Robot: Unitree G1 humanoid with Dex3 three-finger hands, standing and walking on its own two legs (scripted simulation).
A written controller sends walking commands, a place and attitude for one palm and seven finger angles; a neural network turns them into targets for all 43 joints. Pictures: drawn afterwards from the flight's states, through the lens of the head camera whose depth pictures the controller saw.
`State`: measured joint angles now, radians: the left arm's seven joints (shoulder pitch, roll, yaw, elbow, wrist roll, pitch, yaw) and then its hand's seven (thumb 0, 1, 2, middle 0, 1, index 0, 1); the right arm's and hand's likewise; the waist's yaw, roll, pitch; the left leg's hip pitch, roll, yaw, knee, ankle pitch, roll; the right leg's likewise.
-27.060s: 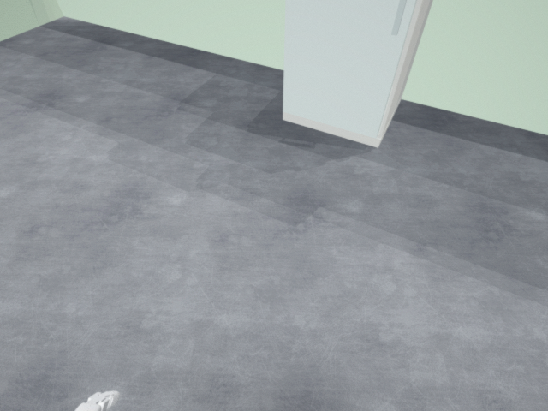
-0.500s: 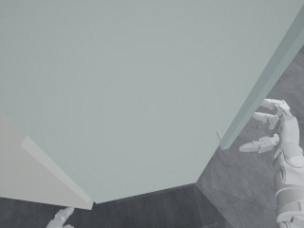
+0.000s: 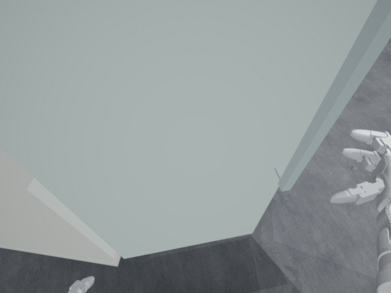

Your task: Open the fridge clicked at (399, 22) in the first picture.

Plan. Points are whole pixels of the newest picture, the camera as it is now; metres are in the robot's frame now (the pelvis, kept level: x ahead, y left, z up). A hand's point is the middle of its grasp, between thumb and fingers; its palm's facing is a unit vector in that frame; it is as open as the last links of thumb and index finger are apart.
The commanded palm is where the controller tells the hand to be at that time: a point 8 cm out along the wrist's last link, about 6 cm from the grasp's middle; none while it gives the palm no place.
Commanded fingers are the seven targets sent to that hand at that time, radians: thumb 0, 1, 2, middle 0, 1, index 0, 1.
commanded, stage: slip the hand off the handle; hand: right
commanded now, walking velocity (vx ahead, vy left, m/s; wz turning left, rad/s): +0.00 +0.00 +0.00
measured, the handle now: (313, 118) +0.42 -0.18 +0.15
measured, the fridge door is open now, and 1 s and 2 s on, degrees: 71 71 71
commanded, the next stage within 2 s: draw the hand back to the body in 0.52 s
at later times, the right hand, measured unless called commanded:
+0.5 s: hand (377, 218) +0.27 -0.29 +0.06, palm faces +0.21 +0.97 -0.15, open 14.7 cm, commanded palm +0.23 -0.33 +0.08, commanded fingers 0.00 0.55 -0.20 0.25 1.15 0.25 1.15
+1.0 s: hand out of the picture +0.23 -0.28 +0.11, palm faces -0.06 +1.00 -0.07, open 14.7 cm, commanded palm +0.19 -0.32 +0.12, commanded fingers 0.00 0.55 -0.20 0.25 1.15 0.25 1.15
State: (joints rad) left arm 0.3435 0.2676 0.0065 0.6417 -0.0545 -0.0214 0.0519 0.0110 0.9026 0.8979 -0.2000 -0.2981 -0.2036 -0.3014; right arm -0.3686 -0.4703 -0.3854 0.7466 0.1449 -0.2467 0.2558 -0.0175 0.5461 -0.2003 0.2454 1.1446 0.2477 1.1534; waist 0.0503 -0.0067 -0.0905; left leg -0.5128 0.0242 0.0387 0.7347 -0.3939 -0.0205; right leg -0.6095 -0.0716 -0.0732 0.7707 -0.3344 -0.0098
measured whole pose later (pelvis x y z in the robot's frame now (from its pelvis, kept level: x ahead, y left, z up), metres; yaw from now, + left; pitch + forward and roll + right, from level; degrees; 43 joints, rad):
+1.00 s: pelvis -0.02 +0.01 +0.00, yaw -2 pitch +4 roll +2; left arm 0.29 0.30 -0.02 0.56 -0.08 -0.24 0.08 0.02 0.90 0.90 -0.20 -0.30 -0.20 -0.30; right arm 0.08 -0.50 -0.48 0.30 0.42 -0.14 0.65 -0.02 0.55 -0.20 0.25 1.14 0.25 1.15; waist 0.01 -0.04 -0.09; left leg -0.42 0.03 0.07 0.74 -0.40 -0.02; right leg -0.53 -0.07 -0.04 0.78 -0.33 -0.01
